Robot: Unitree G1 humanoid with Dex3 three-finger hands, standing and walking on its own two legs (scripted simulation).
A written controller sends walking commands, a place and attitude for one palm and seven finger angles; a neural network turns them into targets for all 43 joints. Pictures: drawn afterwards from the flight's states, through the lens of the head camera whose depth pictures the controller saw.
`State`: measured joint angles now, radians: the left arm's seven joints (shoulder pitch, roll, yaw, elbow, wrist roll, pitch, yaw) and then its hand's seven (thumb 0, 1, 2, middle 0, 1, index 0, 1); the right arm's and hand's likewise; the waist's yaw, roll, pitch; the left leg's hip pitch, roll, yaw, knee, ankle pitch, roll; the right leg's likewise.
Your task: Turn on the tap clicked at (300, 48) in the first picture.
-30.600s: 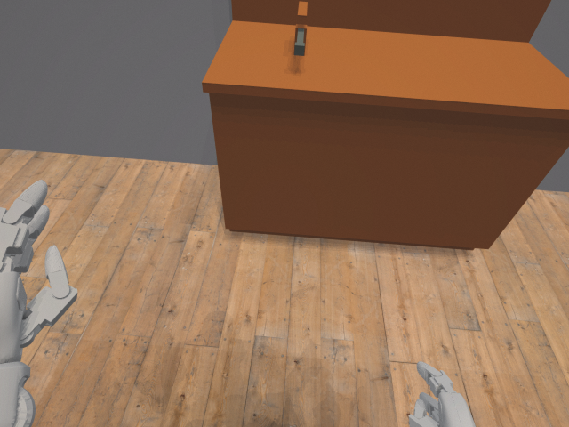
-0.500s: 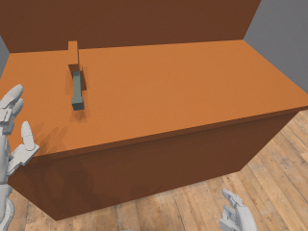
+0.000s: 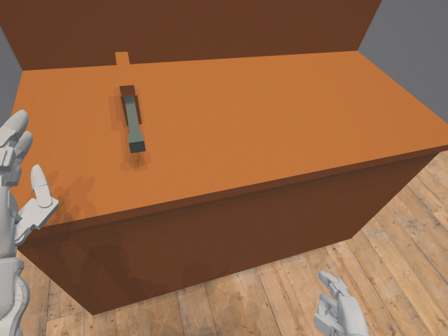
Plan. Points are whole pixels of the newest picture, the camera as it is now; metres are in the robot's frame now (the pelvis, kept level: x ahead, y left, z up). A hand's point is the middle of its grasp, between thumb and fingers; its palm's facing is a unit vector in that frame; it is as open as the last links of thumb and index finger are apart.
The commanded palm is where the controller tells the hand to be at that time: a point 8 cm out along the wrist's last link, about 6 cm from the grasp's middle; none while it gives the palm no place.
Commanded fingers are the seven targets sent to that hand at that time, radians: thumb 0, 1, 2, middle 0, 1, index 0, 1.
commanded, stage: come to a stop and stand still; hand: left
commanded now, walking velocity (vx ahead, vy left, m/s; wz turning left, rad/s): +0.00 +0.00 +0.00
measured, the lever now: (136, 142) +0.43 +0.22 +0.09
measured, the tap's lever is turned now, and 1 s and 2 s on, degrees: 0 0 0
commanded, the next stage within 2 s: look again from close up in 0.70 s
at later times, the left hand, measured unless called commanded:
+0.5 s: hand (69, 195) +0.24 +0.24 +0.17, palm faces +0.37 -0.87 -0.33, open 7.5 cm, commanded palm +0.18 +0.28 +0.18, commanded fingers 0.00 0.90 0.90 -0.20 -0.30 -0.20 -0.30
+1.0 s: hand (65, 189) +0.25 +0.24 +0.17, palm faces +0.39 -0.85 -0.35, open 7.4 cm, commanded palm +0.19 +0.28 +0.18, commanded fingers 0.00 0.90 0.90 -0.20 -0.30 -0.20 -0.30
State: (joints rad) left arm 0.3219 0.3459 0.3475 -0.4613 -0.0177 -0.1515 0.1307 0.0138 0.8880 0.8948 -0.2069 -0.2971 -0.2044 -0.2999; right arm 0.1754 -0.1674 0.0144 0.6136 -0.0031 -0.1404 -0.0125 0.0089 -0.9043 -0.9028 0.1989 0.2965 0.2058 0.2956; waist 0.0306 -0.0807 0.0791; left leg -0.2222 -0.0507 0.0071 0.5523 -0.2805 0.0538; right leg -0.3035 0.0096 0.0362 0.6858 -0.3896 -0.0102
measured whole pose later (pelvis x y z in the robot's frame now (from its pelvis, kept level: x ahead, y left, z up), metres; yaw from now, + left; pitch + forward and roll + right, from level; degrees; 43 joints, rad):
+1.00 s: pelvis +0.03 +0.00 +0.01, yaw +0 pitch -1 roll -1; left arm 0.44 0.36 0.33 -0.49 -0.05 -0.16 0.15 0.01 0.89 0.89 -0.21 -0.30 -0.21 -0.30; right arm 0.19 -0.19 0.02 0.59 0.01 -0.07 -0.04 0.01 -0.90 -0.90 0.20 0.30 0.21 0.30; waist 0.02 -0.01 0.05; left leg -0.18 -0.04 0.00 0.45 -0.25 0.05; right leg -0.17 0.06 -0.05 0.39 -0.21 -0.05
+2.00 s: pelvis +0.06 -0.08 +0.00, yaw +0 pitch -2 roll +1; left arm 0.43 0.41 0.38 -0.52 -0.07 -0.12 0.11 0.01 0.89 0.89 -0.21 -0.30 -0.20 -0.30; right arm 0.18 -0.18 0.00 0.56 0.00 -0.02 -0.02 0.01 -0.91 -0.90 0.20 0.30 0.20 0.30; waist -0.01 -0.04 0.08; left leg -0.21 0.06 0.03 0.54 -0.29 -0.04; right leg -0.40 0.06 0.00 0.97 -0.41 -0.02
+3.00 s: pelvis +0.09 -0.19 +0.00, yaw +3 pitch +0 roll +1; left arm 0.50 0.39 0.37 -0.56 -0.05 -0.18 0.17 0.01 0.89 0.89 -0.21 -0.30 -0.21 -0.30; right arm 0.21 -0.25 -0.04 0.57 0.02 -0.08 -0.06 0.01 -0.91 -0.90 0.20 0.30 0.20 0.30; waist -0.01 -0.02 0.05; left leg -0.15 0.04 0.05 0.41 -0.28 0.01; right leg -0.34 -0.02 -0.09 0.49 -0.16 -0.05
